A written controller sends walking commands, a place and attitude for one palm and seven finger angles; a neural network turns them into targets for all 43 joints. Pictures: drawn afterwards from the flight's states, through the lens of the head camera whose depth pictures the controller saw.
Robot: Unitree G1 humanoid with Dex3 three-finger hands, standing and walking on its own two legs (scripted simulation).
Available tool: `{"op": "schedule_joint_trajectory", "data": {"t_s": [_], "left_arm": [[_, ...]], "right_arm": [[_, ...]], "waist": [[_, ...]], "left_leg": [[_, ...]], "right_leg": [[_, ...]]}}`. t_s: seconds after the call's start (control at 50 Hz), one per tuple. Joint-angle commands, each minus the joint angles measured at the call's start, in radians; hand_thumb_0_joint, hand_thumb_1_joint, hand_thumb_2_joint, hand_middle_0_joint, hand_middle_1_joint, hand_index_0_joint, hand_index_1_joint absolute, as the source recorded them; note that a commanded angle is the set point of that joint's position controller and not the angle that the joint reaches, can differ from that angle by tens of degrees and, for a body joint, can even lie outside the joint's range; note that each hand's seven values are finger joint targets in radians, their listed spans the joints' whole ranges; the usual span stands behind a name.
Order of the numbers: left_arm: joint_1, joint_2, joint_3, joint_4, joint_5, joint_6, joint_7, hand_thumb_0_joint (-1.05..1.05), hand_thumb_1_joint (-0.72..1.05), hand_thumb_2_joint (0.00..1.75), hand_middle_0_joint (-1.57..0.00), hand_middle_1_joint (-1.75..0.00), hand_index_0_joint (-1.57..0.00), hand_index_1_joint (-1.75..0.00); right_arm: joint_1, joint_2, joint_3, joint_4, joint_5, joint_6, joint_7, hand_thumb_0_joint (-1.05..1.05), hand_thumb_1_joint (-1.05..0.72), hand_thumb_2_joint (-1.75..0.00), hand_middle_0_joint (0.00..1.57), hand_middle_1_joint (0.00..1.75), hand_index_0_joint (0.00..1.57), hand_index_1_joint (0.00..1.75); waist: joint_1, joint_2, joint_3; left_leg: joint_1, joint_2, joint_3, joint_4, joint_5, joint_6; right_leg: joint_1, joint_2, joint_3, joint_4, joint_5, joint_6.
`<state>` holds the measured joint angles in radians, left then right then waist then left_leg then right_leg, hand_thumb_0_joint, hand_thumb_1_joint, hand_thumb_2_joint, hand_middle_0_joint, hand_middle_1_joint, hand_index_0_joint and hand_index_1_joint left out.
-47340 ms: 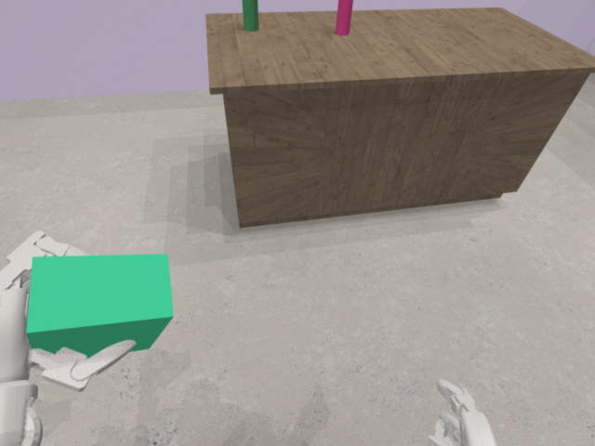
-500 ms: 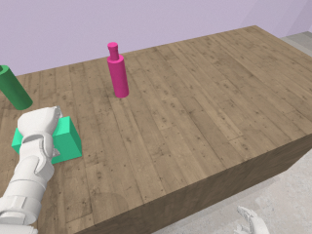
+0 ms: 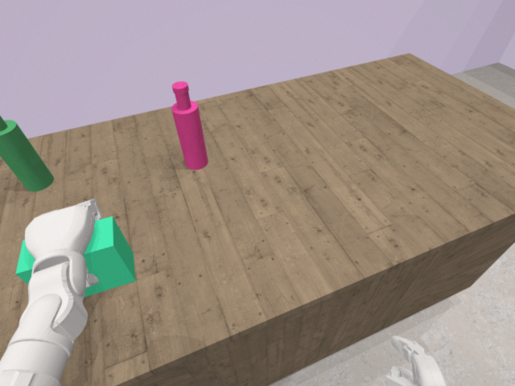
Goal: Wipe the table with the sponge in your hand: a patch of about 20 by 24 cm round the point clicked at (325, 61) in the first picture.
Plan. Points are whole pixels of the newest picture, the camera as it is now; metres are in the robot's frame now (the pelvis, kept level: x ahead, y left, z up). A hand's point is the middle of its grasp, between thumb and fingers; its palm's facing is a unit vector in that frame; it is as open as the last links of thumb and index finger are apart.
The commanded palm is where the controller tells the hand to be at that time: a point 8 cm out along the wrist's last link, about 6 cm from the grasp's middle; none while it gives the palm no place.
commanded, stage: wipe back along the first lane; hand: left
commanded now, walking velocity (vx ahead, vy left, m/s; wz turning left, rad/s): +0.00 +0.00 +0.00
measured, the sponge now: (87, 267) +0.29 +0.33 +0.01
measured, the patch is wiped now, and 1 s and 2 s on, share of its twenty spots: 1.00 1.00 1.00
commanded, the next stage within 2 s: lift the sponge slowly off the table in 0.92 s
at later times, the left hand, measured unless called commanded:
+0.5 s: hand (76, 278) +0.25 +0.30 +0.06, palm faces +0.02 -0.06 -1.00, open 10.6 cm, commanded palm +0.20 +0.29 +0.09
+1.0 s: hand (77, 302) +0.21 +0.28 +0.06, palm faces +0.05 -0.10 -0.99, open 10.6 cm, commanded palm +0.16 +0.27 +0.10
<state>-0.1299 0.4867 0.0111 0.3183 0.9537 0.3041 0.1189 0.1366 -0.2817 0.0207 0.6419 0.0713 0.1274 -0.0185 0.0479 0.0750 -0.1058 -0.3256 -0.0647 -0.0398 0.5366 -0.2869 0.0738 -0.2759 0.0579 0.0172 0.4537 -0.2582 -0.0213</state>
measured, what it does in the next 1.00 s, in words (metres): stands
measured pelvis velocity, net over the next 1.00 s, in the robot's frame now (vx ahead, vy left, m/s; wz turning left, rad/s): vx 0.00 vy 0.00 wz -0.02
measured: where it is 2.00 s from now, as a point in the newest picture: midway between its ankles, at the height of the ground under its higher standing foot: outside the picture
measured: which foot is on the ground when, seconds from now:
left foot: down 0.00-1.00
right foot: down 0.00-1.00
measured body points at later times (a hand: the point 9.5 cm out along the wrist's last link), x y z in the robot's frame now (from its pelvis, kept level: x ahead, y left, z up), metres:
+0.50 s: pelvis +0.00 +0.00 +0.00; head -0.01 -0.02 +0.45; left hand +0.24 +0.30 +0.11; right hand +0.23 -0.22 -0.08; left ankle -0.01 +0.07 -0.74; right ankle -0.02 -0.12 -0.74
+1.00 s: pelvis +0.00 +0.00 +0.00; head -0.02 -0.03 +0.45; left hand +0.20 +0.29 +0.11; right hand +0.24 -0.21 -0.07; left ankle -0.01 +0.07 -0.74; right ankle -0.02 -0.12 -0.74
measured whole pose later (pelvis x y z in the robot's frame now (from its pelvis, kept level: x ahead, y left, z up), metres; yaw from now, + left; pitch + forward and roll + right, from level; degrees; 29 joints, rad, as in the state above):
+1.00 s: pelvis +0.00 +0.00 +0.00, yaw -1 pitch +1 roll -2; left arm 0.29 0.43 -0.06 -0.16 0.94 0.42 0.14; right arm 0.04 -0.25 0.04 0.63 0.07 0.11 0.00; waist 0.09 0.09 -0.09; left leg -0.23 -0.06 -0.02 0.52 -0.30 0.08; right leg -0.20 0.06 0.04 0.46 -0.27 -0.02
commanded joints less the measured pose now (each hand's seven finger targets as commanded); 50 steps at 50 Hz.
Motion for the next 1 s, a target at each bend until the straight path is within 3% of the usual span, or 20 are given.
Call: {"op": "schedule_joint_trajectory", "data": {"t_s": [0.0, 0.1, 0.14, 0.2, 0.24, 0.28, 0.34, 0.4, 0.44, 0.48, 0.52, 0.54, 0.58, 0.66, 0.74, 0.78, 0.84, 0.88, 0.94, 0.98], "left_arm": [[-0.023, 0.133, 0.017, -0.108, -0.016, 0.027, -0.029, 0.0, 0.1, 1.3, -1.2, -1.6, -1.2, -1.6], [0.009, 0.102, -0.004, -0.154, -0.023, 0.049, -0.028, 0.0, 0.1, 1.3, -1.2, -1.6, -1.2, -1.6], [-0.011, 0.156, 0.037, -0.18, -0.024, 0.05, -0.026, 0.0, 0.1, 1.3, -1.2, -1.6, -1.2, -1.6], [0.082, 0.102, 0.012, -0.201, -0.032, 0.051, -0.029, 0.0, 0.1, 1.3, -1.2, -1.6, -1.2, -1.6], [0.129, 0.142, 0.055, -0.24, -0.045, 0.045, -0.025, 0.0, 0.1, 1.3, -1.2, -1.6, -1.2, -1.6], [0.125, 0.088, 0.012, -0.265, -0.045, 0.053, -0.027, 0.0, 0.1, 1.3, -1.2, -1.6, -1.2, -1.6], [0.16, 0.125, 0.049, -0.312, -0.054, 0.058, -0.018, 0.0, 0.1, 1.3, -1.2, -1.6, -1.2, -1.6], [0.183, 0.082, 0.019, -0.313, -0.055, 0.072, -0.016, 0.0, 0.1, 1.3, -1.2, -1.6, -1.2, -1.6], [0.194, 0.116, 0.048, -0.35, -0.056, 0.076, -0.014, 0.0, 0.1, 1.3, -1.2, -1.6, -1.2, -1.6], [0.211, 0.058, 0.001, -0.354, -0.052, 0.087, -0.016, 0.0, 0.1, 1.3, -1.2, -1.6, -1.2, -1.6], [0.222, 0.045, -0.013, -0.377, -0.053, 0.091, -0.018, 0.0, 0.1, 1.3, -1.2, -1.6, -1.2, -1.6], [0.242, 0.094, 0.033, -0.401, -0.06, 0.087, -0.014, 0.0, 0.1, 1.3, -1.2, -1.6, -1.2, -1.6], [0.257, 0.03, -0.02, -0.397, -0.055, 0.097, -0.016, 0.0, 0.1, 1.3, -1.2, -1.6, -1.2, -1.6], [0.321, 0.012, -0.031, -0.464, -0.061, 0.099, -0.01, 0.0, 0.1, 1.3, -1.2, -1.6, -1.2, -1.6], [0.344, 0.058, 0.014, -0.484, -0.063, 0.109, -0.003, 0.0, 0.1, 1.3, -1.2, -1.6, -1.2, -1.6], [0.364, -0.011, -0.051, -0.485, -0.054, 0.117, -0.005, 0.0, 0.1, 1.3, -1.2, -1.6, -1.2, -1.6], [0.391, 0.043, -0.007, -0.527, -0.065, 0.123, -0.002, 0.0, 0.1, 1.3, -1.2, -1.6, -1.2, -1.6], [0.426, -0.011, -0.053, -0.532, -0.062, 0.131, -0.004, 0.0, 0.1, 1.3, -1.2, -1.6, -1.2, -1.6], [0.453, 0.052, 0.008, -0.571, -0.069, 0.129, 0.001, 0.0, 0.1, 1.3, -1.2, -1.6, -1.2, -1.6], [0.458, 0.018, -0.02, -0.556, -0.065, 0.137, -0.002, 0.0, 0.1, 1.3, -1.2, -1.6, -1.2, -1.6]], "right_arm": [[-0.17, -0.126, -0.044, -0.161, 0.004, -0.048, -0.007, 0.0, -0.9, -0.9, 0.2, 0.3, 0.2, 0.3], [-0.192, -0.118, -0.042, -0.163, 0.005, -0.052, -0.013, 0.0, -0.9, -0.9, 0.2, 0.3, 0.2, 0.3], [-0.199, -0.125, -0.041, -0.159, 0.003, -0.052, -0.017, 0.0, -0.9, -0.9, 0.2, 0.3, 0.2, 0.3], [-0.208, -0.113, -0.038, -0.166, 0.002, -0.059, -0.013, 0.0, -0.9, -0.9, 0.2, 0.3, 0.2, 0.3], [-0.221, -0.117, -0.038, -0.165, 0.0, -0.06, -0.01, 0.0, -0.9, -0.9, 0.2, 0.3, 0.2, 0.3], [-0.227, -0.107, -0.034, -0.174, 0.001, -0.061, -0.009, 0.0, -0.9, -0.9, 0.2, 0.3, 0.2, 0.3], [-0.245, -0.112, -0.035, -0.173, -0.002, -0.061, -0.009, 0.0, -0.9, -0.9, 0.2, 0.3, 0.2, 0.3], [-0.247, -0.105, -0.034, -0.171, -0.001, -0.061, -0.011, 0.0, -0.9, -0.9, 0.2, 0.3, 0.2, 0.3], [-0.259, -0.11, -0.032, -0.17, -0.003, -0.062, -0.01, 0.0, -0.9, -0.9, 0.2, 0.3, 0.2, 0.3], [-0.259, -0.099, -0.031, -0.175, 0.0, -0.064, -0.009, 0.0, -0.9, -0.9, 0.2, 0.3, 0.2, 0.3], [-0.265, -0.1, -0.031, -0.177, -0.001, -0.066, -0.006, 0.0, -0.9, -0.9, 0.2, 0.3, 0.2, 0.3], [-0.27, -0.102, -0.032, -0.178, -0.002, -0.067, -0.007, 0.0, -0.9, -0.9, 0.2, 0.3, 0.2, 0.3], [-0.271, -0.094, -0.027, -0.179, 0.0, -0.068, -0.005, 0.0, -0.9, -0.9, 0.2, 0.3, 0.2, 0.3], [-0.28, -0.09, -0.03, -0.193, -0.002, -0.072, 0.003, 0.0, -0.9, -0.9, 0.2, 0.3, 0.2, 0.3], [-0.298, -0.095, -0.029, -0.187, -0.003, -0.073, 0.002, 0.0, -0.9, -0.9, 0.2, 0.3, 0.2, 0.3], [-0.292, -0.085, -0.027, -0.189, 0.0, -0.075, 0.006, 0.0, -0.9, -0.9, 0.2, 0.3, 0.2, 0.3], [-0.311, -0.091, -0.026, -0.19, -0.001, -0.073, 0.008, 0.0, -0.9, -0.9, 0.2, 0.3, 0.2, 0.3], [-0.308, -0.079, -0.023, -0.198, 0.0, -0.074, 0.01, 0.0, -0.9, -0.9, 0.2, 0.3, 0.2, 0.3], [-0.321, -0.086, -0.024, -0.195, -0.002, -0.072, 0.01, 0.0, -0.9, -0.9, 0.2, 0.3, 0.2, 0.3], [-0.311, -0.08, -0.019, -0.193, 0.0, -0.068, 0.012, 0.0, -0.9, -0.9, 0.2, 0.3, 0.2, 0.3]], "waist": [[0.023, -0.067, -0.115], [0.027, -0.074, -0.098], [0.029, -0.078, -0.11], [0.038, -0.076, -0.119], [0.047, -0.084, -0.131], [0.039, -0.089, -0.108], [0.05, -0.064, -0.087], [0.046, -0.094, -0.083], [0.053, -0.079, -0.091], [0.047, -0.081, -0.087], [0.048, -0.078, -0.088], [0.056, -0.076, -0.096], [0.047, -0.079, -0.086], [0.057, -0.068, -0.087], [0.067, -0.09, -0.079], [0.056, -0.09, -0.072], [0.065, -0.077, -0.056], [0.064, -0.081, -0.059], [0.075, -0.09, -0.059], [0.065, -0.107, -0.049]], "left_leg": [[0.078, 0.042, -0.05, -0.061, 0.309, -0.025], [0.087, 0.043, -0.053, -0.074, 0.275, -0.024], [0.09, 0.044, -0.055, -0.077, 0.264, -0.023], [0.101, 0.039, -0.05, -0.065, 0.309, -0.025], [0.104, 0.039, -0.049, -0.064, 0.319, -0.026], [0.099, 0.04, -0.053, -0.069, 0.314, -0.026], [0.104, 0.042, -0.052, -0.075, 0.295, -0.027], [0.105, 0.041, -0.048, -0.074, 0.293, -0.026], [0.113, 0.043, -0.053, -0.077, 0.3, -0.028], [0.116, 0.044, -0.053, -0.076, 0.307, -0.028], [0.121, 0.045, -0.055, -0.078, 0.31, -0.029], [0.122, 0.047, -0.06, -0.082, 0.296, -0.027], [0.121, 0.046, -0.057, -0.077, 0.312, -0.029], [0.122, 0.052, -0.064, -0.082, 0.307, -0.031], [0.122, 0.053, -0.067, -0.087, 0.287, -0.03], [0.128, 0.054, -0.065, -0.077, 0.314, -0.032], [0.126, 0.056, -0.068, -0.087, 0.279, -0.029], [0.126, 0.054, -0.066, -0.081, 0.3, -0.03], [0.129, 0.054, -0.067, -0.083, 0.283, -0.028], [0.122, 0.054, -0.065, -0.079, 0.295, -0.029]], "right_leg": [[0.076, -0.01, -0.002, -0.027, 0.274, -0.061], [0.07, -0.008, -0.004, -0.036, 0.228, -0.06], [0.083, -0.009, 0.01, -0.035, 0.229, -0.063], [0.105, -0.011, 0.004, -0.027, 0.291, -0.061], [0.128, -0.015, 0.023, -0.022, 0.326, -0.061], [0.108, -0.011, 0.007, -0.025, 0.305, -0.057], [0.105, -0.011, 0.024, -0.031, 0.288, -0.061], [0.102, -0.009, 0.017, -0.036, 0.283, -0.056], [0.112, -0.009, 0.028, -0.03, 0.295, -0.061], [0.105, -0.01, 0.016, -0.031, 0.287, -0.057], [0.106, -0.009, 0.016, -0.032, 0.289, -0.058], [0.117, -0.008, 0.032, -0.031, 0.279, -0.061], [0.107, -0.008, 0.015, -0.028, 0.287, -0.058], [0.108, -0.006, 0.016, -0.022, 0.269, -0.058], [0.115, -0.005, 0.035, -0.026, 0.263, -0.061], [0.102, -0.005, 0.019, -0.022, 0.275, -0.058], [0.107, -0.004, 0.043, -0.028, 0.257, -0.061], [0.11, -0.007, 0.022, -0.023, 0.268, -0.057], [0.121, -0.005, 0.052, -0.026, 0.271, -0.061], [0.113, -0.007, 0.036, -0.026, 0.274, -0.056]]}}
